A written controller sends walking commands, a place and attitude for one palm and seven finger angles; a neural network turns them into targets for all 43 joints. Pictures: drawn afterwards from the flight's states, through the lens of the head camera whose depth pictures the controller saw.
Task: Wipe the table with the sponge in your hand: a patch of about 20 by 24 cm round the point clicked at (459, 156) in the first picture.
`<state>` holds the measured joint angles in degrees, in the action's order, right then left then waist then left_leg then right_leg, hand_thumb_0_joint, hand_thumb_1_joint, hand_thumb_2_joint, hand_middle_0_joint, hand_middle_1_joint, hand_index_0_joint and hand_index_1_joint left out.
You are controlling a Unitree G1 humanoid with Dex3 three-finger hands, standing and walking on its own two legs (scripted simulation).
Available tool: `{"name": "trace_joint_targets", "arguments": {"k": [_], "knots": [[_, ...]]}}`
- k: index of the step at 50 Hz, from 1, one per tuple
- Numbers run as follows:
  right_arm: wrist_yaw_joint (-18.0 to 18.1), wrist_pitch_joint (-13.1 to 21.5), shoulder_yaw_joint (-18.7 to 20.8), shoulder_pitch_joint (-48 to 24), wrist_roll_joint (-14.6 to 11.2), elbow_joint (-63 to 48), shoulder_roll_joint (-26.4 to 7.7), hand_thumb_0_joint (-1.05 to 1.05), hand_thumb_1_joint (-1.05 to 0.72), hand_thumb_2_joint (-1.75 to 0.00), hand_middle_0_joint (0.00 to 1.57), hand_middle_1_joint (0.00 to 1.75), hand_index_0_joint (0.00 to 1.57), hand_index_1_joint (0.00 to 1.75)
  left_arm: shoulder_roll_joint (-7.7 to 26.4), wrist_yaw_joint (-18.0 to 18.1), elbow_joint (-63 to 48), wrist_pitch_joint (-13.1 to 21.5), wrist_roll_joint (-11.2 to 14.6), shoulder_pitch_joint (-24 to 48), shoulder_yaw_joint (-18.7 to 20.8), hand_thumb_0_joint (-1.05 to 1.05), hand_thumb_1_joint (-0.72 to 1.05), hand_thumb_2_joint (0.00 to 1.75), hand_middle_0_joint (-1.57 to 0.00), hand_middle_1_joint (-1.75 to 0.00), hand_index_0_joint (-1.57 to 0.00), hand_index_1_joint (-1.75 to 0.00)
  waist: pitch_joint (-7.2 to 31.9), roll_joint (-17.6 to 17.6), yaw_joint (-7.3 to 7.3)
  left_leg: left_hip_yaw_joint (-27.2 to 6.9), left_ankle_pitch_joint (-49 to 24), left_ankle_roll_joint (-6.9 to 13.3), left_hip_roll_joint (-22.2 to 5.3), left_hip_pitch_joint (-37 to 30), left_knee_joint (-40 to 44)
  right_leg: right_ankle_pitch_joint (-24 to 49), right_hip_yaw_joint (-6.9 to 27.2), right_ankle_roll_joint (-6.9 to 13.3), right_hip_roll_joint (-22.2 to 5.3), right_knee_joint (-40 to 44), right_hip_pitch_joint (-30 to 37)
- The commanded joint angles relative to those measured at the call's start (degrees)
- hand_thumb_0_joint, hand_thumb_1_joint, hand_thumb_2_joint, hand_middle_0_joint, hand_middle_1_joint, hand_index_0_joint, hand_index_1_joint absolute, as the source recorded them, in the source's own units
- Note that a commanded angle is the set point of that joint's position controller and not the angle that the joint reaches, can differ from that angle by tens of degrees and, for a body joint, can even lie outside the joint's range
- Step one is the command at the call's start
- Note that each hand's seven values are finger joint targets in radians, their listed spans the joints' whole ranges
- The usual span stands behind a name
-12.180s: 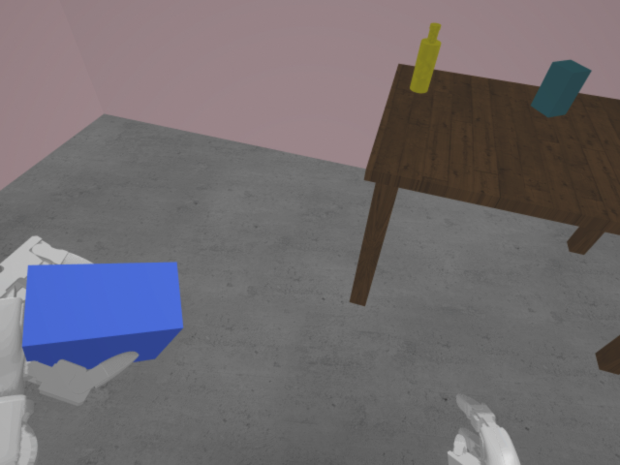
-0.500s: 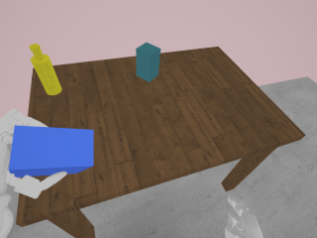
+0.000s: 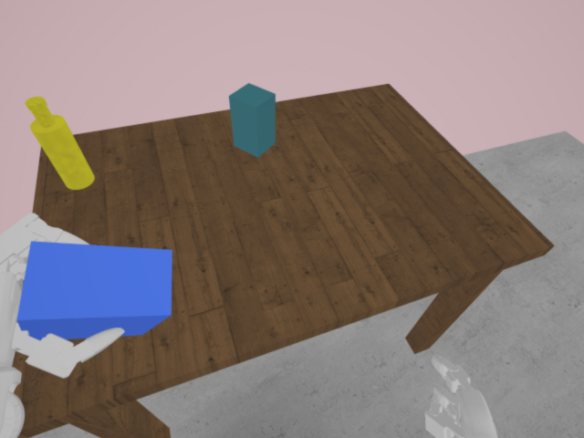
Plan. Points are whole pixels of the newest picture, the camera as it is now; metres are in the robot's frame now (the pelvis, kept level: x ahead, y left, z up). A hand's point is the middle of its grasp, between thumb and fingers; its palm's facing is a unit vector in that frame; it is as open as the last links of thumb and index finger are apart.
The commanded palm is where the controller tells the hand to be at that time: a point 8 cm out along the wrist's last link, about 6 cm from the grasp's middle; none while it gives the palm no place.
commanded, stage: come to a stop and stand still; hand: left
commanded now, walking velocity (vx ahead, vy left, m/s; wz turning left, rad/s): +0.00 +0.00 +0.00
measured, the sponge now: (117, 296) +0.23 +0.21 +0.13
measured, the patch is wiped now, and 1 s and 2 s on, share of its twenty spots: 0.00 0.00 0.00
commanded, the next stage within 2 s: look again from close up in 0.72 s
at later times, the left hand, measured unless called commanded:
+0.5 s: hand (54, 302) +0.22 +0.27 +0.13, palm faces +0.28 -0.87 -0.41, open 10.6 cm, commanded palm +0.16 +0.31 +0.17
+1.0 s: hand (28, 299) +0.21 +0.29 +0.15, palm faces +0.39 -0.85 -0.37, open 10.6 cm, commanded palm +0.15 +0.31 +0.17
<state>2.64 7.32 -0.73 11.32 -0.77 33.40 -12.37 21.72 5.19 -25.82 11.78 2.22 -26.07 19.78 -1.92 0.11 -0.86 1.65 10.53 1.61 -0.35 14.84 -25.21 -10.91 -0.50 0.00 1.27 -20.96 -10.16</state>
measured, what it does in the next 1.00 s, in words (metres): stands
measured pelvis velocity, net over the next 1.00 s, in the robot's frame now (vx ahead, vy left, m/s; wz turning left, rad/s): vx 0.00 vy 0.03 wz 0.02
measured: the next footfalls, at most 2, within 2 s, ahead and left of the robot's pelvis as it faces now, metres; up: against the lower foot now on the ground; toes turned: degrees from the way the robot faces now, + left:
none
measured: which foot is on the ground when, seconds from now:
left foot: down 0.00-1.00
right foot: down 0.00-1.00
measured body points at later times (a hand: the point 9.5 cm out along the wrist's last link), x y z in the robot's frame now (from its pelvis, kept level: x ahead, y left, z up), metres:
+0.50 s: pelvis +0.00 +0.03 +0.00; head +0.03 +0.06 +0.44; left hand +0.19 +0.31 +0.16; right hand +0.18 -0.19 -0.07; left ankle +0.03 +0.10 -0.74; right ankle +0.00 -0.12 -0.74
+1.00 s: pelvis +0.00 +0.03 +0.00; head +0.02 +0.06 +0.45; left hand +0.19 +0.33 +0.17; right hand +0.19 -0.18 -0.06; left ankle +0.03 +0.10 -0.74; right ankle +0.00 -0.12 -0.74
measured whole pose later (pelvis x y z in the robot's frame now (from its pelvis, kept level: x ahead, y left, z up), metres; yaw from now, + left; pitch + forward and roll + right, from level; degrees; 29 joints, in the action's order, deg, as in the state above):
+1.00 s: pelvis +0.00 +0.03 +0.00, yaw +1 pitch +0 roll -2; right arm 1.7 8.4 -2.0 10.9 -0.5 32.4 -10.4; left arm 21.6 4.9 -25.0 13.5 1.6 -23.6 20.7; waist -2.9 2.6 -1.6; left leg 1.6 10.7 3.9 2.1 15.2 -26.0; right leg -11.3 -0.7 -2.2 -1.2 -21.5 -10.0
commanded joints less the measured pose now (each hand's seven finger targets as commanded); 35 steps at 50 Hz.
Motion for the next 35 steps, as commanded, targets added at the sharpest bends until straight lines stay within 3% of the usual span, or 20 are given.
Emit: {"name": "trace_joint_targets", "arguments": {"k": [1, 2, 6, 7, 8, 9, 10, 11, 13, 15, 16, 17, 20, 21, 22, 26, 27, 31, 32, 35], "knots": [[0.9, 3.2, 2.7, -5.3, -0.3, -9.0, -6.7, 0.00, -0.90, -0.90, 0.20, 0.30, 0.20, 0.30, 9.9, 1.4, -11.6, 3.0, 1.0, 4.0, 7.0, 0.00, 0.10, 1.30, -1.20, -1.60, -1.20, -1.60, 8.9, -1.7, -0.16, -5.3, -7.0, -0.3, -3.7, -6.4, 3.2, 10.4, 5.0, 1.0, -5.1, 3.6, 0.0], [0.9, 3.0, 2.6, -4.8, 0.0, -8.9, -6.7, 0.00, -0.90, -0.90, 0.20, 0.30, 0.20, 0.30, 8.3, 1.2, -11.0, 3.1, 1.1, 4.3, 5.5, 0.00, 0.10, 1.30, -1.20, -1.60, -1.20, -1.60, 9.2, -0.7, -0.08, -5.5, -7.3, -0.3, -3.8, -6.0, 3.5, 10.4, 4.3, 1.0, -4.9, 3.3, 0.7], [1.0, 3.1, 2.5, -5.5, -0.2, -9.1, -6.6, 0.00, -0.90, -0.90, 0.20, 0.30, 0.20, 0.30, 10.1, 1.4, -14.0, 3.1, 0.8, 6.3, 6.3, 0.00, 0.10, 1.30, -1.20, -1.60, -1.20, -1.60, 9.0, -3.2, -0.09, -5.6, -6.9, -0.4, -3.7, -6.3, 4.0, 10.0, 4.3, 1.0, -4.8, 3.2, 0.7], [1.0, 3.1, 2.4, -5.2, 0.1, -9.1, -6.5, 0.00, -0.90, -0.90, 0.20, 0.30, 0.20, 0.30, 8.5, 1.3, -13.6, 3.2, 0.8, 6.3, 4.9, 0.00, 0.10, 1.30, -1.20, -1.60, -1.20, -1.60, 8.9, -3.2, -0.05, -5.7, -6.2, -0.3, -3.8, -6.1, 4.3, 9.2, 4.0, 1.1, -4.7, 3.1, 0.9], [0.1, 4.7, 2.7, 2.0, 3.0, -8.1, -7.5, 0.00, -0.90, -0.90, 0.20, 0.30, 0.20, 0.30, 56.0, 1.5, -26.4, 8.9, -8.3, 63.1, 39.8, 0.00, 0.10, 1.30, -1.20, -1.60, -1.20, -1.60, -0.2, 4.8, -1.40, -2.7, -5.0, 0.7, -5.2, 3.5, -3.7, 8.2, 7.2, -1.5, -7.0, 7.6, -7.7], [0.0, 4.2, 0.5, -2.9, 1.4, -4.6, -1.0, 0.00, -0.90, -0.90, 0.20, 0.30, 0.20, 0.30, 18.3, -0.8, 6.4, 6.1, -2.5, 30.4, 15.3, 0.00, 0.10, 1.30, -1.20, -1.60, -1.20, -1.60, 10.9, 4.6, -0.04, -3.4, -8.0, 0.4, -0.6, -5.0, -0.6, 7.8, 6.9, 3.0, -7.5, 2.4, -3.8], [0.1, 5.0, 3.4, -3.3, 0.9, -8.1, -5.4, 0.00, -0.90, -0.90, 0.20, 0.30, 0.20, 0.30, 15.0, -0.4, 1.6, 6.1, -0.3, 14.7, 12.9, 0.00, 0.10, 1.30, -1.20, -1.60, -1.20, -1.60, 8.2, -0.8, -2.73, -2.9, -7.6, -0.6, -1.8, -6.1, -0.9, 11.3, 10.2, 1.9, -6.3, 4.6, -1.7], [-0.9, 5.3, 3.8, -3.5, -0.3, -8.2, -6.3, 0.00, -0.90, -0.90, 0.20, 0.30, 0.20, 0.30, 7.0, -0.5, 2.9, 5.2, 0.8, 11.0, 6.9, 0.00, 0.10, 1.30, -1.20, -1.60, -1.20, -1.60, 11.9, -8.9, -1.55, -2.1, -8.6, -0.6, -1.8, -8.5, -0.1, 11.8, 9.1, 3.0, -6.7, 1.3, 1.4], [-1.8, 5.6, 3.7, -3.4, -0.1, -8.4, -6.9, 0.00, -0.90, -0.90, 0.20, 0.30, 0.20, 0.30, 8.3, -0.7, -8.8, 6.8, 1.3, 10.7, 5.2, 0.00, 0.10, 1.30, -1.20, -1.60, -1.20, -1.60, 13.3, -11.9, -1.50, -4.3, -9.7, -0.2, -3.2, -6.7, 2.2, 8.4, 6.0, 2.0, -5.4, -1.2, 3.4], [-2.8, 5.9, 3.3, -4.3, 0.0, -9.0, -6.6, 0.00, -0.90, -0.90, 0.20, 0.30, 0.20, 0.30, 6.7, -0.5, -12.4, 7.1, 1.1, 5.8, 2.4, 0.00, 0.10, 1.30, -1.20, -1.60, -1.20, -1.60, 11.3, -7.6, -1.86, -5.6, -5.5, 0.0, -3.8, -3.6, 4.3, 5.2, 4.6, 1.2, -4.1, -1.7, 3.8], [-2.9, 6.2, 2.9, -5.9, -0.5, -9.2, -6.1, 0.00, -0.90, -0.90, 0.20, 0.30, 0.20, 0.30, 6.3, -0.2, -11.8, 6.7, 1.3, 2.8, 2.8, 0.00, 0.10, 1.30, -1.20, -1.60, -1.20, -1.60, 10.3, -6.0, -1.82, -6.0, -2.7, 0.3, -4.6, -2.4, 5.5, 4.0, 3.3, 1.0, -3.8, -2.3, 3.8], [-2.8, 6.0, 2.9, -4.9, -0.2, -9.3, -6.3, 0.00, -0.90, -0.90, 0.20, 0.30, 0.20, 0.30, 7.7, 0.0, -12.8, 6.7, 1.0, 2.8, 3.9, 0.00, 0.10, 1.30, -1.20, -1.60, -1.20, -1.60, 9.4, -2.2, -1.75, -6.9, -0.1, 0.3, -4.8, 0.1, 6.5, 3.1, 2.5, 0.7, -3.6, -2.3, 4.5], [-1.5, 5.7, 3.0, -4.5, -0.1, -9.5, -6.4, 0.00, -0.90, -0.90, 0.20, 0.30, 0.20, 0.30, 11.8, 0.8, -11.8, 7.1, 1.2, 3.9, 9.2, 0.00, 0.10, 1.30, -1.20, -1.60, -1.20, -1.60, 7.0, 2.8, -1.32, -7.5, 4.7, 0.0, -4.5, 1.8, 6.9, 0.7, 3.0, 0.4, -3.8, -0.9, 3.0], [-1.1, 5.5, 2.7, -5.7, -0.4, -9.3, -6.5, 0.00, -0.90, -0.90, 0.20, 0.30, 0.20, 0.30, 15.2, 1.3, -12.9, 7.2, 1.2, 5.7, 12.6, 0.00, 0.10, 1.30, -1.20, -1.60, -1.20, -1.60, 6.5, 0.3, -1.16, -7.6, 5.6, 0.0, -4.6, 2.0, 7.3, 0.2, 2.6, 0.3, -3.7, -1.2, 2.6], [-0.6, 5.3, 2.6, -4.9, -0.1, -9.3, -6.2, 0.00, -0.90, -0.90, 0.20, 0.30, 0.20, 0.30, 13.7, 1.1, -11.6, 7.6, 1.4, 6.5, 12.0, 0.00, 0.10, 1.30, -1.20, -1.60, -1.20, -1.60, 6.6, 0.2, -0.97, -8.1, 6.1, 0.2, -4.7, 2.9, 7.7, 0.4, 1.7, 0.3, -3.9, -1.7, 3.4], [0.1, 6.0, 2.3, -5.0, -0.2, -9.2, -5.9, 0.00, -0.90, -0.90, 0.20, 0.30, 0.20, 0.30, 14.5, 0.9, -14.5, 8.3, 1.2, 11.8, 11.7, 0.00, 0.10, 1.30, -1.20, -1.60, -1.20, -1.60, 8.9, -8.1, -0.76, -7.8, 0.4, -0.2, -5.2, -0.9, 6.9, 3.6, 1.5, 0.6, -4.2, -3.4, 3.6], [0.1, 6.2, 2.1, -4.4, 0.2, -8.9, -5.8, 0.00, -0.90, -0.90, 0.20, 0.30, 0.20, 0.30, 12.3, 0.7, -14.6, 8.6, 1.3, 12.0, 9.6, 0.00, 0.10, 1.30, -1.20, -1.60, -1.20, -1.60, 9.3, -8.4, -0.81, -8.1, -1.1, -0.2, -5.2, -1.0, 6.6, 4.3, 1.0, 0.7, -4.2, -3.0, 3.9], [-0.8, 7.6, 2.4, -4.3, 0.0, -8.3, -6.0, 0.00, -0.90, -0.90, 0.20, 0.30, 0.20, 0.30, 9.3, 0.9, -17.3, 8.2, 0.8, 10.3, 5.9, 0.00, 0.10, 1.30, -1.20, -1.60, -1.20, -1.60, 12.7, -8.9, -0.72, -6.7, -13.0, -1.6, -5.0, -7.5, 3.4, 8.6, 1.1, 0.9, -4.1, -2.7, 3.4], [-1.1, 7.2, 2.3, -3.5, 0.4, -7.9, -6.2, 0.00, -0.90, -0.90, 0.20, 0.30, 0.20, 0.30, 7.4, 0.7, -16.4, 8.0, 0.7, 8.7, 4.1, 0.00, 0.10, 1.30, -1.20, -1.60, -1.20, -1.60, 12.5, -7.4, -0.70, -7.0, -14.3, -1.8, -5.1, -7.0, 3.4, 8.9, 0.7, 0.8, -3.9, -2.4, 3.4], [-1.3, 6.5, 2.8, -3.3, 0.4, -7.7, -6.7, 0.00, -0.90, -0.90, 0.20, 0.30, 0.20, 0.30, 7.8, 1.0, -14.3, 7.1, 0.3, 7.6, 4.6, 0.00, 0.10, 1.30, -1.20, -1.60, -1.20, -1.60, 11.0, -5.9, -0.58, -7.3, -13.0, -2.6, -5.5, -5.0, 4.2, 7.8, 1.1, 0.7, -3.8, -2.2, 3.4]]}}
